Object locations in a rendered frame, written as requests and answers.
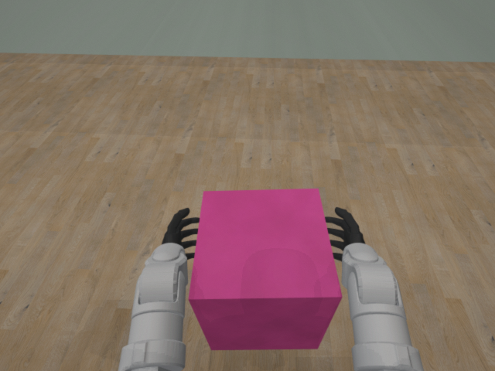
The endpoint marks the carton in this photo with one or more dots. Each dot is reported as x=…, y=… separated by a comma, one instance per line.
x=264, y=276

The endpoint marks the left robot forearm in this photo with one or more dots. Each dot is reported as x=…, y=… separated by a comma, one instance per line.
x=155, y=340

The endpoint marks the robot left hand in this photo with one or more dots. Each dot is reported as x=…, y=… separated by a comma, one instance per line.
x=174, y=233

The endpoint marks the robot right hand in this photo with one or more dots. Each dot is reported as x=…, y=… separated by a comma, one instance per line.
x=351, y=233

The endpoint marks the right robot forearm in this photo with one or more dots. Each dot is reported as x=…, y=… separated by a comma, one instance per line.
x=380, y=331

